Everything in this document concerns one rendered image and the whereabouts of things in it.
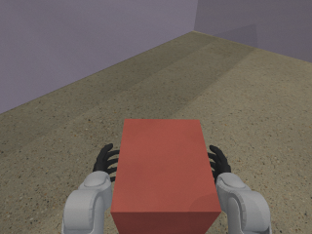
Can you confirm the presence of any robot left hand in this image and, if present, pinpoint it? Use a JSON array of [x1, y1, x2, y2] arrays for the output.
[[92, 143, 120, 182]]

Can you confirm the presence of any robot right hand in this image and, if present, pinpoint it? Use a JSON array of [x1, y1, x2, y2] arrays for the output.
[[208, 145, 231, 185]]

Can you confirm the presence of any right robot forearm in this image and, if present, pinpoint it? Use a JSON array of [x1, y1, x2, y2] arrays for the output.
[[215, 173, 272, 234]]

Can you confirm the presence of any left robot forearm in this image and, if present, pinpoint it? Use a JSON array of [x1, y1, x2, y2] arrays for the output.
[[60, 171, 113, 234]]

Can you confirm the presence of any carton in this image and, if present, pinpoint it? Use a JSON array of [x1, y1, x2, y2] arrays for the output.
[[110, 119, 221, 234]]

